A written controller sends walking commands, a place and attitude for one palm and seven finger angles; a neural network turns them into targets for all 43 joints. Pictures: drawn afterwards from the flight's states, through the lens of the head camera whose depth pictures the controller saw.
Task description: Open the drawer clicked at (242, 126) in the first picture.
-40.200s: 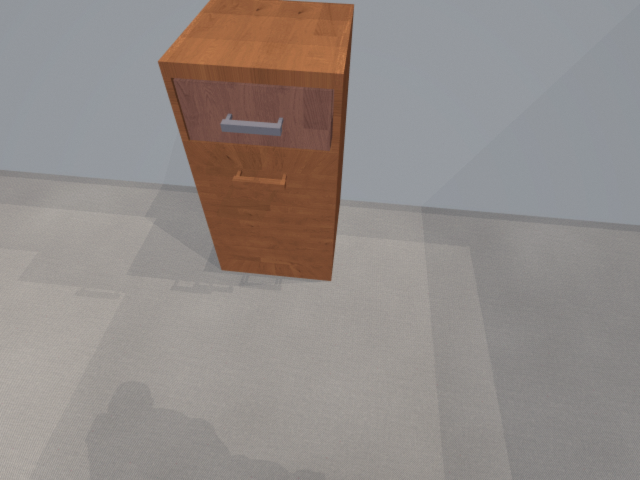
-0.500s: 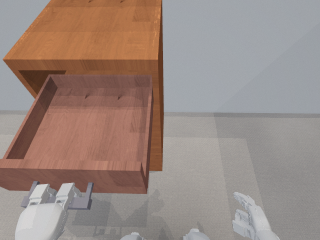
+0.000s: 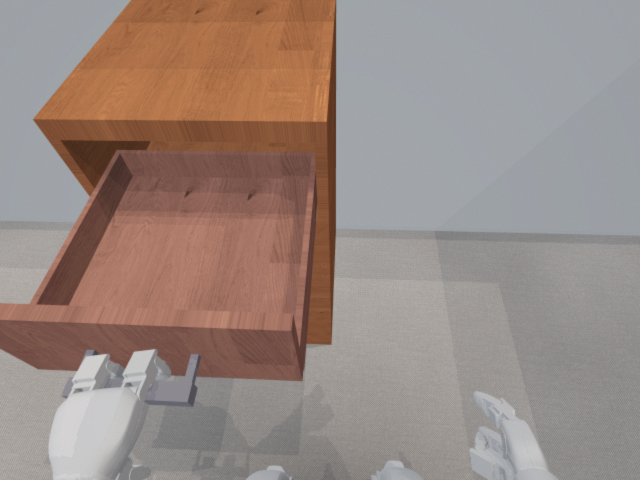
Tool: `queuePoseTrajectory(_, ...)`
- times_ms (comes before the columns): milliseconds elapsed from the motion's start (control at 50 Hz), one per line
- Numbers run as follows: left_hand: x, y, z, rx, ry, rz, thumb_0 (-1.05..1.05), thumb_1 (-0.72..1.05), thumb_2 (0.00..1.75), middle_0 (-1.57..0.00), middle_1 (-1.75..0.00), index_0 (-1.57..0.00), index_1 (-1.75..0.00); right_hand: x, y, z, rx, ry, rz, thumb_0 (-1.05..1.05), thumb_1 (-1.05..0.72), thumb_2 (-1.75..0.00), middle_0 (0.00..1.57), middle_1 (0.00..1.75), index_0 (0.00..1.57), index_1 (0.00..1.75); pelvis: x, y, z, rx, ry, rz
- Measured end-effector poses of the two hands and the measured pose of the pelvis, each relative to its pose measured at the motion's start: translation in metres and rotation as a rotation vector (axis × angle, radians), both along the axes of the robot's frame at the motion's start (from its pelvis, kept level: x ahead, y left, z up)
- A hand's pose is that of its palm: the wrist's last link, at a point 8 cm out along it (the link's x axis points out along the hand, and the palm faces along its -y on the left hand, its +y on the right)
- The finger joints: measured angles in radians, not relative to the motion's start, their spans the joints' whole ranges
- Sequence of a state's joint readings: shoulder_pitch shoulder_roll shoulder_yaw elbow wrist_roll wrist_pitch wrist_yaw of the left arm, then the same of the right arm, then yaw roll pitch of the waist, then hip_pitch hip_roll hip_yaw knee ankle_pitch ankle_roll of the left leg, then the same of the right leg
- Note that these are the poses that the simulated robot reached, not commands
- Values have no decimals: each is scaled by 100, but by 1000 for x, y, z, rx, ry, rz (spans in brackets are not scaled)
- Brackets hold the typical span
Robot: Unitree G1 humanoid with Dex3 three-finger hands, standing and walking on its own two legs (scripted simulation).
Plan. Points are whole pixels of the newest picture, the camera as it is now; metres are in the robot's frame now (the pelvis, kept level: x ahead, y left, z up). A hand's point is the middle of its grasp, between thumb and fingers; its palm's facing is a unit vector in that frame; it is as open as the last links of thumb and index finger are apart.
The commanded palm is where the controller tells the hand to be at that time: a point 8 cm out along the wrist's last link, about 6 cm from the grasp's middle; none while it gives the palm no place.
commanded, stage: open the thumb to release the handle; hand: left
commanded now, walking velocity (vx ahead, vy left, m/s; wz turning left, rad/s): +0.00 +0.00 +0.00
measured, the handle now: (136, 375) +0.24 +0.25 +0.00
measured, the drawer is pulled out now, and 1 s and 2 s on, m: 0.30 0.30 0.30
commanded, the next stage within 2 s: lift the hand off the handle in 0.02 s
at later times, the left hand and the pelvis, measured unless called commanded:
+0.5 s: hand (129, 423) +0.19 +0.24 -0.02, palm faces -0.02 -0.08 -1.00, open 13.7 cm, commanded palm +0.18 +0.24 +0.04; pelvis +0.00 +0.00 +0.00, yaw +1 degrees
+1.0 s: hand (117, 416) +0.19 +0.24 +0.02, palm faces -0.02 -0.10 -0.99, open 13.6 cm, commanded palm +0.18 +0.24 +0.08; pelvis +0.00 +0.00 +0.02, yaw +1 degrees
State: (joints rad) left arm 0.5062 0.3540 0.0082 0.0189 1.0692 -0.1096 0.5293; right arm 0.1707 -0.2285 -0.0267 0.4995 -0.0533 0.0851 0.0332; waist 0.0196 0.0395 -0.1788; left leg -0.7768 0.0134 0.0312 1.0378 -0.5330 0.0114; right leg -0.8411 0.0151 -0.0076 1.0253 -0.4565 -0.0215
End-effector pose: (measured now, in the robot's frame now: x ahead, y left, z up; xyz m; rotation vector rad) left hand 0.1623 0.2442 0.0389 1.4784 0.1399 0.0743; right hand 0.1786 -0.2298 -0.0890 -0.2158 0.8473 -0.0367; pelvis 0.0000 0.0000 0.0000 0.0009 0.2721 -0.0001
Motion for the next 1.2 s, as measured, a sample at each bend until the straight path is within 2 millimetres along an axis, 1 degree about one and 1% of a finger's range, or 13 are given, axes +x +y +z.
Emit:
queuePoseTrajectory(60, -1, 0, 0, -1, -2, -5, 1, -30, 38, -28, -119, -33, -122, 0, -2, 2, -10, -3, 2, 1, -90, -90, 20, 30, 20, 30, -1, 0, 0, -2, -3, 1)
queuePoseTrajectory(120, -1, 1, -1, -1, -7, -8, 0, -38, 34, -28, -118, -32, -121, 0, -4, 2, -19, -2, 5, 1, -90, -90, 20, 30, 20, 30, -2, 1, 0, -2, -3, 3)
queuePoseTrajectory(260, -1, 0, -1, 1, -14, -3, 0, -46, 31, -28, -118, -32, -120, 0, -2, -1, -18, 3, 13, 1, -91, -90, 20, 30, 20, 30, -3, 2, -2, -4, 4, 5)
queuePoseTrajectory(460, 6, 1, -4, 15, -18, 11, 0, -48, 30, -30, -120, -33, -121, 0, 7, -9, -5, 26, 28, 1, -91, -90, 20, 30, 20, 30, -4, 2, -3, -3, 8, 14)
queuePoseTrajectory(600, 9, 2, 1, 12, 14, 11, 0, -48, 30, -31, -120, -36, -123, -1, 8, -5, -2, 28, 19, 1, -91, -90, 20, 30, 21, 30, -3, 2, 3, -5, -10, 17)
queuePoseTrajectory(760, 8, 3, 20, -3, -15, 3, 0, -48, 30, -32, -120, -36, -122, 0, 3, 9, -14, 3, 9, 1, -90, -90, 20, 30, 21, 30, 1, 2, 11, -6, -34, 13)
queuePoseTrajectory(880, 7, 3, 28, -1, -25, 12, 0, -49, 30, -32, -120, -35, -121, 5, 2, 15, -13, -14, 14, 1, -91, -90, 20, 30, 20, 30, 2, 3, 14, -5, -47, 12)
queuePoseTrajectory(980, 7, 2, 32, -10, -16, 18, 0, -49, 30, -32, -120, -35, -122, 10, 5, 19, -6, -26, 22, 1, -91, -90, 20, 30, 20, 30, 3, 4, 17, -4, -58, 12)
queuePoseTrajectory(1080, 8, -1, 39, -14, -21, 7, 0, -49, 30, -32, -120, -36, -122, 14, 11, 23, 8, -38, 34, 1, -91, -90, 20, 30, 20, 30, 5, 5, 20, -3, -70, 12)
queuePoseTrajectory(1200, 9, 0, 49, -9, -25, -3, 0, -48, 30, -32, -120, -37, -122, 18, 17, 26, 26, -46, 42, 1, -91, -90, 20, 30, 20, 30, 7, 5, 24, -2, -82, 10)
